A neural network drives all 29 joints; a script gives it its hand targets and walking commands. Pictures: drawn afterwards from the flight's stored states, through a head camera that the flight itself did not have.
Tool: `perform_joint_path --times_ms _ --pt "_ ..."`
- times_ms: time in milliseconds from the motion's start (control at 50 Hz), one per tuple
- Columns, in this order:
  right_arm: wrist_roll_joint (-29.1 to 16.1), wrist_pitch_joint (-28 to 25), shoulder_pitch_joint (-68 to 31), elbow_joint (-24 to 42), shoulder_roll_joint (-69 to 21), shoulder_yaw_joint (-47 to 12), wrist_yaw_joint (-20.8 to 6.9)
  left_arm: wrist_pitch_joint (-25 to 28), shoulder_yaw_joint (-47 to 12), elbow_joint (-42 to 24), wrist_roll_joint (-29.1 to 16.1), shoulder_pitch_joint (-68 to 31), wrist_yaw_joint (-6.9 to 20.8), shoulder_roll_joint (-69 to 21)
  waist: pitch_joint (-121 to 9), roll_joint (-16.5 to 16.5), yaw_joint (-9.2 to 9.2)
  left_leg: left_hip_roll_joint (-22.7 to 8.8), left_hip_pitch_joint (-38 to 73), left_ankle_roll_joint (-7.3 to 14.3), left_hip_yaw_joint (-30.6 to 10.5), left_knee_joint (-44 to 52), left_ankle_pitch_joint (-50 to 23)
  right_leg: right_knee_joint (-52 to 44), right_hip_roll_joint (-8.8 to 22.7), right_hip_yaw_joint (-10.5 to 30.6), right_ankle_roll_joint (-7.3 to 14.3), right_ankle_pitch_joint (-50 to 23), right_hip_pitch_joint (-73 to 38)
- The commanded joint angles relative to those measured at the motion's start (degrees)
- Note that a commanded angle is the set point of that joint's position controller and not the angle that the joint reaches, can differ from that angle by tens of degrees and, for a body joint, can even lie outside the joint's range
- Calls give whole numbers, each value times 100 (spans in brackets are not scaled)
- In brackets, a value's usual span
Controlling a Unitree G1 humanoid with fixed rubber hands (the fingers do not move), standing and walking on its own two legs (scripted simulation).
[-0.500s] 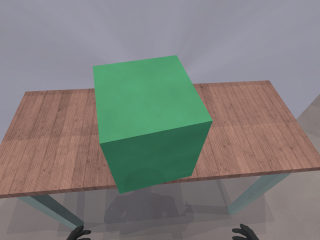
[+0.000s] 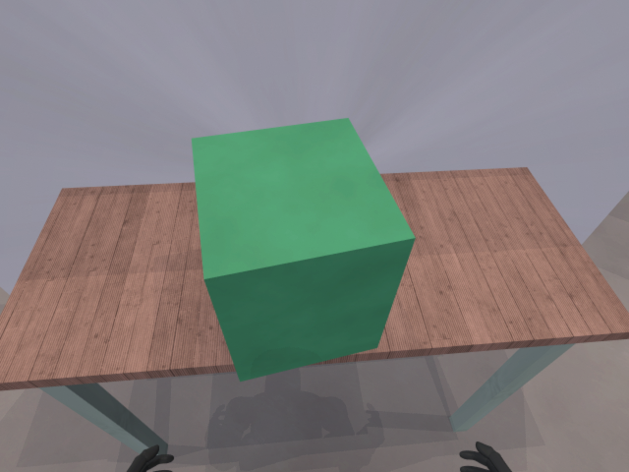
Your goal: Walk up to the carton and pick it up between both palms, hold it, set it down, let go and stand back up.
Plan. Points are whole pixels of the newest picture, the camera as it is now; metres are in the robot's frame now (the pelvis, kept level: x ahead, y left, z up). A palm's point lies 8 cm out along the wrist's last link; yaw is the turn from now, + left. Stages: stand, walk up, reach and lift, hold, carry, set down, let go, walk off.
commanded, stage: stand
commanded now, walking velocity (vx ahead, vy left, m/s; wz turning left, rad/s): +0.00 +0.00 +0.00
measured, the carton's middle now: (292, 252) +0.37 +0.04 +0.07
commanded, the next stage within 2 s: walk up in 1.06 s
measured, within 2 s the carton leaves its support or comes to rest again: neither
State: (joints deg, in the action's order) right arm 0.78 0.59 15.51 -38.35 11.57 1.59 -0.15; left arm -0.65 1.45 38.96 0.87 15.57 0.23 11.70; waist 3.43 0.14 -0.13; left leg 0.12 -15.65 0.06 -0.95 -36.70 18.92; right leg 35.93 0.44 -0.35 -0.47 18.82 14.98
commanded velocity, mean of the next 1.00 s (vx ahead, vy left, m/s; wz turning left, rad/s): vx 0.00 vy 0.00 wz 0.00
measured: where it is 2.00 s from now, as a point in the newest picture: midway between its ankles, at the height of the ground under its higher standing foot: outside the picture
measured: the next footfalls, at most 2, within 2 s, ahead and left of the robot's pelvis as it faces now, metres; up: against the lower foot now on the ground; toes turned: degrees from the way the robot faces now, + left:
right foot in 1.86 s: -0.04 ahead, -0.09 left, +0.00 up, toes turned +4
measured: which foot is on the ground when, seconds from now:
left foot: down 0.00-1.00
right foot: down 0.00-1.00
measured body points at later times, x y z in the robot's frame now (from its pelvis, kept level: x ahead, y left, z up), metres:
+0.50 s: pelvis -0.01 +0.00 +0.00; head +0.00 +0.00 +0.45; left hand +0.08 +0.24 -0.12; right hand +0.09 -0.25 -0.12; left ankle +0.01 +0.12 -0.73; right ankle +0.01 -0.13 -0.73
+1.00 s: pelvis -0.01 -0.01 +0.01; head +0.00 +0.00 +0.46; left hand +0.07 +0.24 -0.12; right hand +0.07 -0.25 -0.12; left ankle +0.01 +0.12 -0.73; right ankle +0.01 -0.13 -0.73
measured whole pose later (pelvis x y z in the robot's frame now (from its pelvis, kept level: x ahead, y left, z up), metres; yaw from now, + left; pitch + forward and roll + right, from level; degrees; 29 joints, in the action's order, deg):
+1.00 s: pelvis -0.01 -0.01 +0.01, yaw +1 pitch -2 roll +0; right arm 0.5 0.3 18.0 -43.1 12.3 0.9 0.2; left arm -0.4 0.9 43.2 0.4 18.0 -0.1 12.4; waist 2.9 0.2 -0.1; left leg -0.1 -14.7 -0.6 -2.0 -33.1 16.1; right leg 32.4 0.3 -1.1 -0.1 16.4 13.7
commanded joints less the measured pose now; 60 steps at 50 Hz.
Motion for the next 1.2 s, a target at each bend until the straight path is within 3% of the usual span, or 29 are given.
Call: perform_joint_path --times_ms 0,1180 --pt "-3 -213 -99 664 793 254 44 206 241 -641 -7 -82 -39 774 -386 22 4 -439 7 190 -496 812 -894 -673 399 468 218 -858 -84" --pt "-34 -208 333 -71 907 137 106 196 149 26 -57 334 -94 913 -149 25 1 -429 36 126 -607 1138 -746 -1139 453 508 215 -561 -85"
